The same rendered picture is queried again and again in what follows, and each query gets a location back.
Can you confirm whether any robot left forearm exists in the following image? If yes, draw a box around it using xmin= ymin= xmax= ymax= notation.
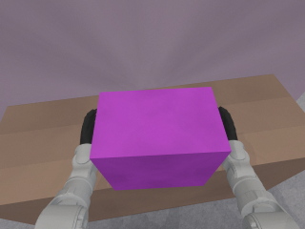
xmin=33 ymin=143 xmax=98 ymax=229

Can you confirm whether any robot left upper arm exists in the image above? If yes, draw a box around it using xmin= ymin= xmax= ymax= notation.
xmin=36 ymin=204 xmax=89 ymax=229

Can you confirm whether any robot right forearm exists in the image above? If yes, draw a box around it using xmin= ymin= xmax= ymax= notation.
xmin=221 ymin=140 xmax=300 ymax=229

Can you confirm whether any robot left hand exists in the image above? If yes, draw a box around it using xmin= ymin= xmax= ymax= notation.
xmin=79 ymin=109 xmax=97 ymax=145

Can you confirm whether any pedestal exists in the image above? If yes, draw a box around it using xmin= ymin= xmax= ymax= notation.
xmin=0 ymin=73 xmax=305 ymax=225

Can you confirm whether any carton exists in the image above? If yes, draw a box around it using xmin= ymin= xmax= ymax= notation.
xmin=90 ymin=87 xmax=232 ymax=191

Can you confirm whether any robot right upper arm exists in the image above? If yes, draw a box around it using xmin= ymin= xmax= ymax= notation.
xmin=243 ymin=211 xmax=298 ymax=229

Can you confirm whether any robot right hand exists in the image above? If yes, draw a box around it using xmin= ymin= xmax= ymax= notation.
xmin=218 ymin=106 xmax=238 ymax=140

